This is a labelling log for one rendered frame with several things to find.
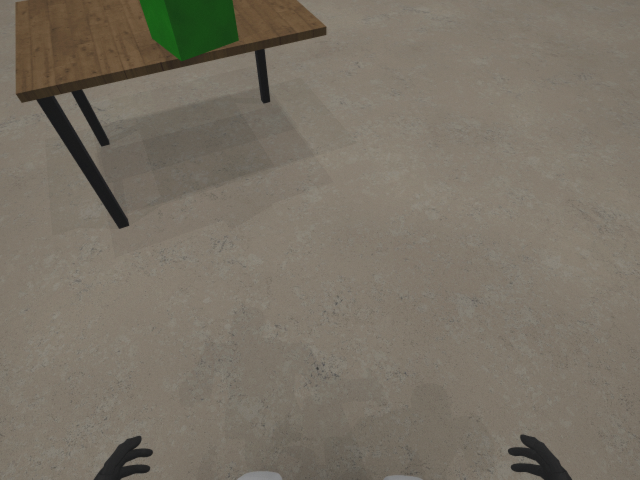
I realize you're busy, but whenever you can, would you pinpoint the table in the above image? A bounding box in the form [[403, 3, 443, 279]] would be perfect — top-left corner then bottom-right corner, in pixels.
[[15, 0, 326, 229]]

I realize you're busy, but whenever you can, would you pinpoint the robot left hand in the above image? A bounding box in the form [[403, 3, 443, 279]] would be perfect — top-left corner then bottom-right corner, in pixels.
[[94, 436, 153, 480]]

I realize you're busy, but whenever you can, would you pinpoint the robot right hand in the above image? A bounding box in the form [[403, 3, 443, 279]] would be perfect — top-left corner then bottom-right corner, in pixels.
[[508, 434, 572, 480]]

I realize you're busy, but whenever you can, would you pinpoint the carton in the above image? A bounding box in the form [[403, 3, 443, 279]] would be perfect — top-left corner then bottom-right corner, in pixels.
[[139, 0, 239, 61]]

